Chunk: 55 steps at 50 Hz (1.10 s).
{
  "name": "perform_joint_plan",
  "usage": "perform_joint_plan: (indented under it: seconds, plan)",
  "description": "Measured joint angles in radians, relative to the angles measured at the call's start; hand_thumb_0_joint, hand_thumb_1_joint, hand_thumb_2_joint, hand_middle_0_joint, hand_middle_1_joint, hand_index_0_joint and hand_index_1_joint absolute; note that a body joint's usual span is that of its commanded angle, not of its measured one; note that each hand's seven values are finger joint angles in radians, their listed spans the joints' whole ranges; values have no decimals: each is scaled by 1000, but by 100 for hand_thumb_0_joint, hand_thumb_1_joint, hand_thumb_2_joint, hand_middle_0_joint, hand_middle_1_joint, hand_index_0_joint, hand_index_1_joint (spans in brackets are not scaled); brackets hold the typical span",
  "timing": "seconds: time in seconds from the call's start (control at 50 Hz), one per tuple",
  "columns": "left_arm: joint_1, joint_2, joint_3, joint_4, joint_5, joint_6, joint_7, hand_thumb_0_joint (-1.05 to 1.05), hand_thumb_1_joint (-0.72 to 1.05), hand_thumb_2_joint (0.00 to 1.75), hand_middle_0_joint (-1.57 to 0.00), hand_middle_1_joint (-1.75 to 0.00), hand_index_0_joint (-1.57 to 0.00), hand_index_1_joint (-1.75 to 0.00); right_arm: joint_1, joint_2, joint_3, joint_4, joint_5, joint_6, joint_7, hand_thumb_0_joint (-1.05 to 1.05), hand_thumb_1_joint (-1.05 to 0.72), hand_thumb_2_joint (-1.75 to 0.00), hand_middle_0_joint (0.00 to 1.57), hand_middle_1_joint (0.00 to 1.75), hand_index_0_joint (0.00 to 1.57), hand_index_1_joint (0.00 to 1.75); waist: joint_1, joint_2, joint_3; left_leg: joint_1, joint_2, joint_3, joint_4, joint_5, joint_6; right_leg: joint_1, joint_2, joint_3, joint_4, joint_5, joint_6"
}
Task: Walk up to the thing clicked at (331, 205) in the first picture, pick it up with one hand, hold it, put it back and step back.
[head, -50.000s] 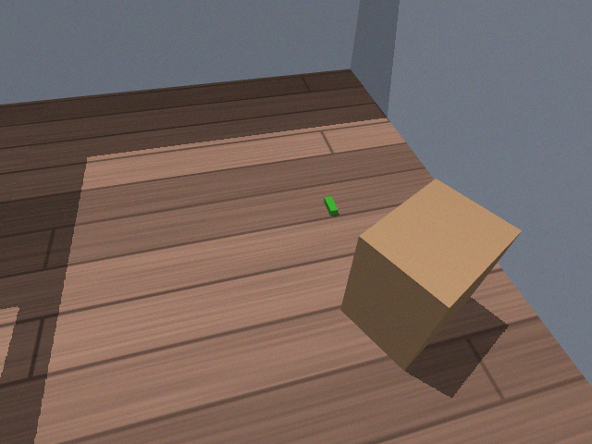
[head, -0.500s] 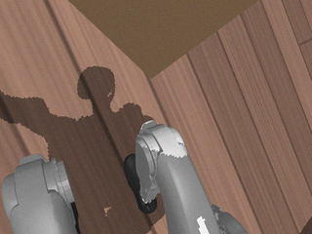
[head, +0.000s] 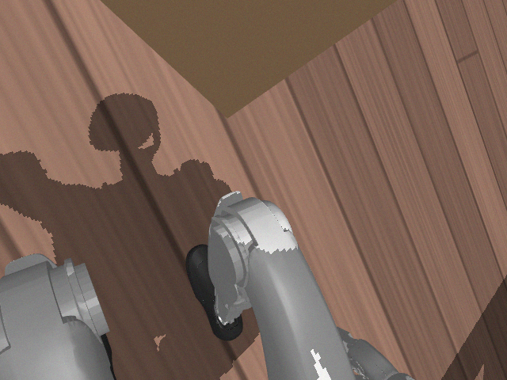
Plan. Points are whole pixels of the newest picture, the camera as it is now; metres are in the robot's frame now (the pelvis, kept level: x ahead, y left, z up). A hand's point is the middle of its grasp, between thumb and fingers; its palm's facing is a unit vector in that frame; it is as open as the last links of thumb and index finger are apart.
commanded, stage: rest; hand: left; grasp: from above
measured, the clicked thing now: out of the picture +0.47 +0.34 -0.28
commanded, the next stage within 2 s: open in 0.62 s
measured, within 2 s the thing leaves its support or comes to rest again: rests again in 0.32 s
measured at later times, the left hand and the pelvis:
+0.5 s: hand out of the picture +0.46 +0.33 -0.26, palm faces -0.42 -0.16 -0.89, open 6.6 cm; pelvis +0.00 +0.00 +0.00, yaw -1 degrees
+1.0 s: hand out of the picture +0.46 +0.33 -0.26, palm faces -0.42 -0.15 -0.89, open 7.9 cm; pelvis -0.01 +0.00 +0.00, yaw -2 degrees
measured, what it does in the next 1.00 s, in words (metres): stands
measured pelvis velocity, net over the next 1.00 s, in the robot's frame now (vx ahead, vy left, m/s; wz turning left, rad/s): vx -0.01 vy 0.00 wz -0.03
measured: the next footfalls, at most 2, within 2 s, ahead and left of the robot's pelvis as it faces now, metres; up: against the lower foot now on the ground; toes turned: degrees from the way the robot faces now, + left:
none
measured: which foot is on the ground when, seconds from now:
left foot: down 0.00-1.00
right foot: down 0.00-1.00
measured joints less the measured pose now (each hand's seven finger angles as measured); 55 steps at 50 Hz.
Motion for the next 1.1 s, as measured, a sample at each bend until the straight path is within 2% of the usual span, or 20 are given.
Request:
perform_joint_plan:
  seconds: [0.2,0.8,0.9,1.1]
  plan:
    - [-9,23,2,27,-7,1,18,1,51,0,-105,-9,-107,-7,-10,-6,23,-10,-1,-22,11,0,-91,-90,20,30,20,30,-12,-9,19,2,6,-7,6,5,4,2,8,-5,-3,13,4]
    - [-25,83,-32,64,-28,-14,44,1,51,1,-104,-11,-106,-9,-30,-24,80,-35,-9,-54,20,0,-91,-90,20,30,20,30,-28,-40,66,16,11,-27,12,8,10,27,16,-22,-19,25,13]
    - [-26,91,-38,69,-31,-17,52,1,48,8,-96,-17,-98,-15,-31,-20,91,-37,-10,-53,17,0,-91,-90,20,30,20,30,-29,-44,68,18,12,-30,7,10,10,29,18,-25,-26,30,14]
    - [-33,103,-47,60,-35,-13,54,0,24,32,-75,-36,-75,-35,-30,-19,105,-31,-11,-55,16,0,-90,-90,20,30,20,30,-39,-50,70,22,12,-36,1,8,8,37,17,-30,-37,29,13]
